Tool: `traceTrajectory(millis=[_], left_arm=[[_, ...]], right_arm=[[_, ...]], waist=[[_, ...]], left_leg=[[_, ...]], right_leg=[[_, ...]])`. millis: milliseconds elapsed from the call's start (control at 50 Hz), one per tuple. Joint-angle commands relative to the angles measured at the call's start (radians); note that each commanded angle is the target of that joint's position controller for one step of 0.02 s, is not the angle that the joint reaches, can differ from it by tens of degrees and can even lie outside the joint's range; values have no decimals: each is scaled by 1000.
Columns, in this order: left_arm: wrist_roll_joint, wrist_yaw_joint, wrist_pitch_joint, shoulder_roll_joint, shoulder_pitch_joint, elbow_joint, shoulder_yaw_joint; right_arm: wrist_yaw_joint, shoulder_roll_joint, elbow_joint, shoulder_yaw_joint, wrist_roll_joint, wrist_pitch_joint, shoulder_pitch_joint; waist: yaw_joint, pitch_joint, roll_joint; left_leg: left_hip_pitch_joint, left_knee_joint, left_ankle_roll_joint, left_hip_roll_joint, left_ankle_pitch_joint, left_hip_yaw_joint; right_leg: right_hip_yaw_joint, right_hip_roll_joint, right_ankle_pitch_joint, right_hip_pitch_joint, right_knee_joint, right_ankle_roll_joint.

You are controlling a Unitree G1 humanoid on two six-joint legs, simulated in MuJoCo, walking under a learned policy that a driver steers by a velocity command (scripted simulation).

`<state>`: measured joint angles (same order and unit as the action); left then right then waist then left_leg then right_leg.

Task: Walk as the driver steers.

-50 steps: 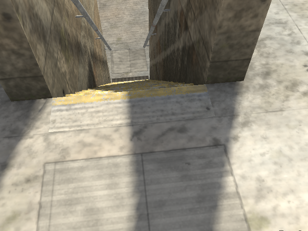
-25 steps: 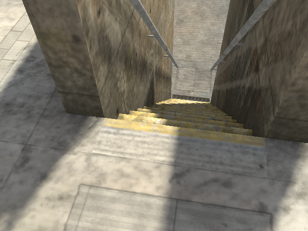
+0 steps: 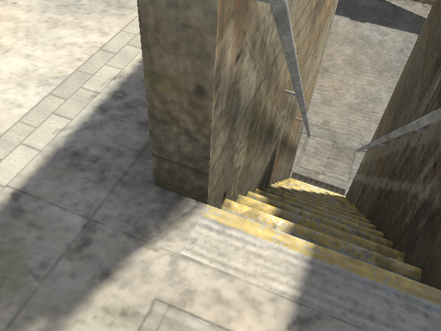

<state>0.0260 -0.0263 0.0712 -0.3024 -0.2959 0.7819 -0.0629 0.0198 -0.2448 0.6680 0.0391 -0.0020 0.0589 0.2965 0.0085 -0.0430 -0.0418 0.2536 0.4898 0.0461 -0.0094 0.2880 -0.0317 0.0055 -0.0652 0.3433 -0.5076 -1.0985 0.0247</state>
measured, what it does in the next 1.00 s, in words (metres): walks ahead, turning right: right foot, then left foot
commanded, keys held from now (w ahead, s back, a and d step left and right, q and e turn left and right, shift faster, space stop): w+e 0.74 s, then e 0.26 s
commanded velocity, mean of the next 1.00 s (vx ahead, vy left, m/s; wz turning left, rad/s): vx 0.44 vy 0.00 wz -0.47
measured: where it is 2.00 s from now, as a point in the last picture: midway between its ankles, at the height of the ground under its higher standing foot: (258, 322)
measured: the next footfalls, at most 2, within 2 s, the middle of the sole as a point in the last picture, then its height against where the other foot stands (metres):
right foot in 0.38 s outside the picture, level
left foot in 0.80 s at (230, 294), level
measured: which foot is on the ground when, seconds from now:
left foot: down 0.00-0.36, up 0.38-0.78, down 0.80-1.00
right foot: up 0.00-0.36, down 0.38-0.82, up 0.84-1.00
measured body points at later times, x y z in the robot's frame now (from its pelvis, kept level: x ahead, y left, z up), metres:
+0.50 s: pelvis +0.27 -0.06 -0.02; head +0.30 -0.06 +0.43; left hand +0.46 +0.16 -0.13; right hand +0.27 -0.33 -0.13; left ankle +0.17 +0.10 -0.63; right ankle +0.31 -0.13 -0.74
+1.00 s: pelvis +0.50 -0.08 +0.00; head +0.53 -0.09 +0.45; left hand +0.76 +0.09 -0.12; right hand +0.45 -0.38 -0.10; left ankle +0.61 -0.02 -0.74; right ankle +0.42 -0.17 -0.65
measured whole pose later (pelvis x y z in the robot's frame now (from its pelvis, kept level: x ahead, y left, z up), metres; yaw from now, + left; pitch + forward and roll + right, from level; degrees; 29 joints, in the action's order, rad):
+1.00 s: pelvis +0.50 -0.08 +0.00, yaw -34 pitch +0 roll +0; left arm -0.03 -0.01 -0.06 -0.33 -0.24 0.67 -0.08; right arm -0.04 -0.26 0.66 0.02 0.03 0.04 0.24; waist -0.02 0.07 -0.04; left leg 0.31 0.47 0.01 0.04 0.16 -0.07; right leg -0.05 0.07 0.43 -0.54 -1.18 -0.01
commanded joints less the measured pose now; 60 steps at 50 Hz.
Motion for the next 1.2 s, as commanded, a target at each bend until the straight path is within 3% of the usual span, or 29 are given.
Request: traceTrajectory(millis=[20,260,360,380,400,420,440,460,480,500,520,540,640,680,740,760,780,800,840,900,920,940,1000,1020,1040,1080,1100,1180,1200], left_arm=[[-4,-4,12,-82,86,-87,-20],[-1,-52,3,17,344,-182,19],[1,-47,5,-126,49,-152,-51],[-82,2,-1,-111,-205,-41,-44],[-17,-1,-12,-293,-115,-126,-96],[-110,-12,-1,-101,-408,-15,-34],[-8,-6,-4,-204,-112,-94,-67],[5,2,-4,-168,-3,-130,-55],[-81,-16,43,29,-91,-22,16],[-82,-24,58,43,-49,-27,28],[-11,-7,40,-121,102,-127,-29],[-13,-1,39,-125,129,-128,-27],[-56,11,-19,-148,-13,-65,-37],[-8,25,-39,-123,-30,-101,-34],[-71,11,-46,-139,-39,-96,-47],[2,32,-42,-126,-49,-89,-38],[-72,22,-37,-145,-32,-90,-51],[-10,32,-30,-87,-42,-90,-27],[-63,29,-38,-75,-148,-170,-28],[-56,24,-96,-99,-32,-133,-39],[27,45,-110,-114,20,-164,-44],[-78,24,-123,-89,-3,-152,-35],[-67,1,-137,-70,29,-193,-25],[22,28,-147,-54,20,-210,-19],[-71,11,-142,-58,55,-214,-7],[-43,-7,-140,-31,39,-208,-1],[20,17,-141,-64,70,-212,-9],[-53,1,-117,-20,85,-229,16],[-3,16,-129,-108,39,-221,-13]], right_arm=[[-6,-127,-37,38,11,30,23],[-41,-171,99,55,-6,24,122],[-69,-240,86,71,-5,-21,81],[53,-62,206,-16,271,30,343],[-1,-116,47,23,12,53,213],[73,-93,105,-21,107,63,159],[20,-186,-38,29,-71,96,-46],[-11,-207,-47,20,-45,109,-100],[2,-109,5,-23,137,84,-55],[2,-37,5,-41,152,67,-3],[-34,-197,-42,23,-7,70,-3],[-42,-216,-20,24,-16,65,17],[-22,-26,-72,-36,63,-7,-126],[-12,-88,-100,-20,16,3,-231],[-8,-124,-117,-18,49,-29,-220],[-18,-199,-106,18,6,11,-180],[-26,-168,-71,6,68,6,-115],[-29,-259,-81,47,44,43,-42],[-56,-336,-61,58,83,20,77],[-58,-103,-85,4,28,-19,-20],[-60,-167,-69,25,3,-15,-82],[-65,-117,-66,8,14,-16,-11],[-55,-156,-63,15,35,-2,-36],[-61,-210,-64,34,42,-2,-137],[-57,-148,-46,15,38,-9,-40],[-45,-168,-43,17,39,-27,-90],[-42,-222,-50,32,21,-33,-162],[-36,-206,-10,31,37,-88,-28],[-28,-168,-13,16,-6,-68,-51]], waist=[[-29,81,165],[-93,152,100],[108,-73,162],[81,-295,16],[88,-275,-163],[247,-454,-17],[125,-78,-129],[90,-31,64],[96,-31,109],[10,0,49],[-41,58,11],[-68,40,42],[-19,-13,-5],[50,54,23],[25,41,-36],[-4,99,-48],[-22,29,-24],[-81,-17,-12],[-22,-245,411],[-39,-34,99],[-39,11,184],[-35,-8,107],[-16,-34,178],[15,2,257],[-8,-64,122],[19,-63,225],[-10,-8,294],[-22,-45,176],[-5,-26,59]], left_leg=[[-204,-323,156,262,-107,273],[-317,-300,78,271,-548,-88],[-291,242,20,244,-1120,-155],[-13,433,-8,274,-697,-140],[392,917,-89,-43,200,-91],[488,941,-35,-18,142,206],[624,988,-57,-9,213,137],[572,885,-50,61,121,156],[525,830,-40,94,70,213],[464,770,-34,123,21,197],[416,746,-70,94,30,142],[386,713,-82,122,44,151],[137,286,-110,54,-233,-10],[117,169,-117,6,-330,37],[129,101,-94,29,-216,61],[135,18,-78,20,-143,134],[45,-22,-51,9,-168,49],[-99,-38,6,90,-293,160],[-427,-192,230,511,-350,808],[-237,-129,144,354,-508,341],[-195,-115,132,310,-492,301],[-129,-153,122,315,-588,207],[-80,-129,165,317,-727,130],[-62,-156,165,298,-598,91],[-29,-149,156,321,-607,85],[34,-100,107,255,-577,-23],[24,-129,135,255,-494,-11],[6,41,37,233,-245,-12],[107,113,0,231,-1,11]], right_leg=[[-88,-60,-157,-332,-30,-4],[25,30,-397,-235,475,28],[103,167,-271,271,547,151],[-88,97,-455,800,388,286],[-710,-255,-298,924,601,489],[-710,-170,14,1079,691,399],[-750,-250,-132,808,811,398],[-649,-201,-215,636,813,350],[-455,-122,-157,533,782,312],[-431,-102,-161,414,824,293],[-516,-100,-348,298,897,333],[-459,-118,-432,258,896,330],[-176,73,-508,102,784,204],[-279,56,-301,41,785,203],[-416,-9,-172,202,747,165],[-474,-7,-121,225,661,177],[-413,19,-241,262,594,143],[-399,77,-294,226,362,106],[-106,264,316,-137,-137,33],[-123,103,141,-159,-164,-10],[-153,60,118,-190,-174,-45],[-99,91,90,-101,-146,-41],[-59,111,56,-44,-75,-45],[-66,61,94,-70,-4,-79],[-33,94,22,37,77,-35],[20,113,-63,155,213,-5],[40,104,-66,121,268,-42],[72,172,-85,322,629,12],[-116,22,-274,413,700,43]])
Velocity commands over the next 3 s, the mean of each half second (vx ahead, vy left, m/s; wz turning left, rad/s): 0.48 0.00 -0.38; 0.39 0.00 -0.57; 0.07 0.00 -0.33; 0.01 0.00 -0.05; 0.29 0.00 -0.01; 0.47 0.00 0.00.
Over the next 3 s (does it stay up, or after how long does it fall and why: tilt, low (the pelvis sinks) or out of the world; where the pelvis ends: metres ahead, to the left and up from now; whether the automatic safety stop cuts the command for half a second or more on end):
stays up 0.81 -0.31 -0.03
